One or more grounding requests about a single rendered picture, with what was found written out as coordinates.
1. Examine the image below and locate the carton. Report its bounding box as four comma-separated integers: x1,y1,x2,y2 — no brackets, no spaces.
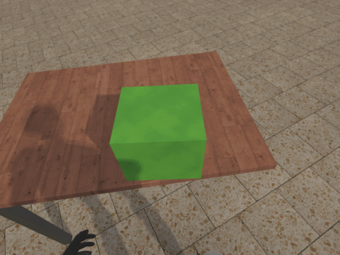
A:
109,84,207,181

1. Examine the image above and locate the robot left hand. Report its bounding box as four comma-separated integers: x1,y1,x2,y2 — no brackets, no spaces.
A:
63,229,96,255

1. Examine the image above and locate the table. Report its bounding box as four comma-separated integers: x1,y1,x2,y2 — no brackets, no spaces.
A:
0,51,277,245

